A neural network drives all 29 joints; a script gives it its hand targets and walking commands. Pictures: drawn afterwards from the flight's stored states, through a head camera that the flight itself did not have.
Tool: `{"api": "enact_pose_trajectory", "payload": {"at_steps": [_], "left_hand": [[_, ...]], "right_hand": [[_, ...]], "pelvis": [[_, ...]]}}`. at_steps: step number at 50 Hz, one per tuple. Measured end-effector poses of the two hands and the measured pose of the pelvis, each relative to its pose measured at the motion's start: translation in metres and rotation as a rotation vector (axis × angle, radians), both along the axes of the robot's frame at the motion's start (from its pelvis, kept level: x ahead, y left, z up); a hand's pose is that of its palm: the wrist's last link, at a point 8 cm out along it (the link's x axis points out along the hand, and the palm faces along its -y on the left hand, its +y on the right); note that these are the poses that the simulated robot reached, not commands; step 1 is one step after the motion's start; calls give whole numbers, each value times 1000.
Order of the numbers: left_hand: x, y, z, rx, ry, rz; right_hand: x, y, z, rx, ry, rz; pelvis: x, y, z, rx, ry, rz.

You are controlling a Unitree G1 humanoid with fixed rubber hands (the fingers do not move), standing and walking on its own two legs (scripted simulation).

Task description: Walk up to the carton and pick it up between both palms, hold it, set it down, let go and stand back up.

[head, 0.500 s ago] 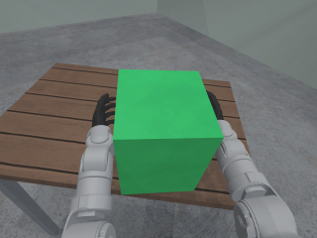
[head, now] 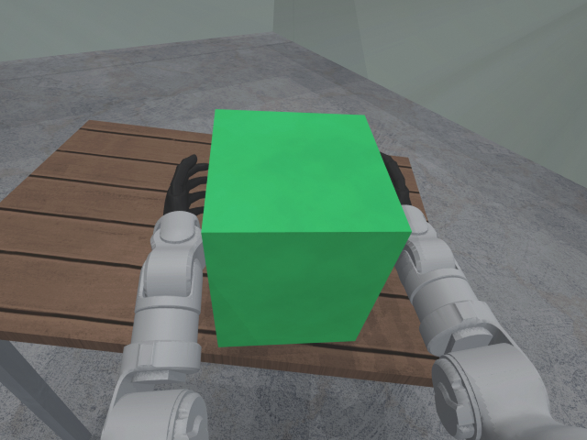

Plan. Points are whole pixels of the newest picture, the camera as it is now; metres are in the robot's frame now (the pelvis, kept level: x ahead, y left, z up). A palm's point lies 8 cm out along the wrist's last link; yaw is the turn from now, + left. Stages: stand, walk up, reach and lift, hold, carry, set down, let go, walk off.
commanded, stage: reach and lift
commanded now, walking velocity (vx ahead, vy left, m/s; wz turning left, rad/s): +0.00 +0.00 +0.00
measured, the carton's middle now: (290, 233) +0.37 +0.04 +0.13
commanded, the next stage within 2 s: hold in 1.92 s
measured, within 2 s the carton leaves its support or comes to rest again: neither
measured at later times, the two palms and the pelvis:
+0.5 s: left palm (176, 181) +0.37 +0.18 +0.20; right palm (404, 184) +0.39 -0.11 +0.21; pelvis +0.01 +0.02 +0.00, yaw +0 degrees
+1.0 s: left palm (193, 137) +0.38 +0.16 +0.26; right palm (443, 153) +0.38 -0.13 +0.27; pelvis +0.00 +0.03 +0.00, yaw -2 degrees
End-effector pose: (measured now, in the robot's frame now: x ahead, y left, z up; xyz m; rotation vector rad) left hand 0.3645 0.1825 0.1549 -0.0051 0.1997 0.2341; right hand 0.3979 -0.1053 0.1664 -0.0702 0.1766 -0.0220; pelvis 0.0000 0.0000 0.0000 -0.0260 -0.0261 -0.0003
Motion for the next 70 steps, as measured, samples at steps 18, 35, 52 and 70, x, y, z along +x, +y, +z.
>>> {"api": "enact_pose_trajectory", "payload": {"at_steps": [18, 35, 52, 70], "left_hand": [[7, 6, 38, -7, -20, -26], [13, -6, 67, 0, -14, -95], [19, -24, 107, 5, 12, -145], [24, -30, 115, -19, 31, -151]], "right_hand": [[1, 5, 41, 74, -14, -37], [-13, -9, 63, 100, -9, -105], [-20, -26, 105, 130, 17, -159], [-18, -33, 117, 108, 39, -164]], "pelvis": [[6, 16, 0, -8, -69, 1], [4, 27, -2, -15, -61, -16], [1, 33, -1, -12, -32, -41], [0, 26, -2, -11, 5, -39]]}}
